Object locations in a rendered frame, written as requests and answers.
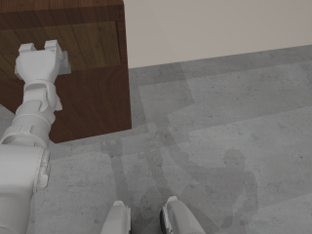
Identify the left robot forearm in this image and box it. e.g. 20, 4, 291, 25
0, 80, 57, 150

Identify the cabinet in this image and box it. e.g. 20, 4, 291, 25
0, 0, 132, 143

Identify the robot left upper arm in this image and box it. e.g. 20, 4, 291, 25
0, 144, 52, 234

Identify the robot left thigh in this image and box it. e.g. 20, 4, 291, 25
99, 205, 131, 234

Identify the handle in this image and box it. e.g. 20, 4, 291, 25
15, 51, 71, 80

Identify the robot thigh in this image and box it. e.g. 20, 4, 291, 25
162, 200, 206, 234
99, 205, 131, 234

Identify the robot left hand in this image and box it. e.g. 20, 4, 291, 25
16, 39, 63, 111

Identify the drawer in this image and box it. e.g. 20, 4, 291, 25
0, 20, 120, 80

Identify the robot right thigh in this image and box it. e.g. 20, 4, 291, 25
162, 200, 206, 234

